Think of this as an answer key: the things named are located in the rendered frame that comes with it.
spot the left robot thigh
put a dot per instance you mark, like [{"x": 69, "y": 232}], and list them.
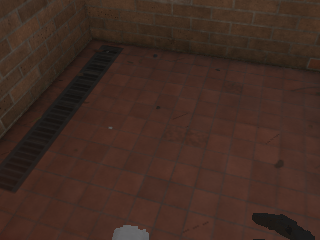
[{"x": 128, "y": 232}]

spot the robot right hand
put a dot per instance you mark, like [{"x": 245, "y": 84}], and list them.
[{"x": 283, "y": 225}]

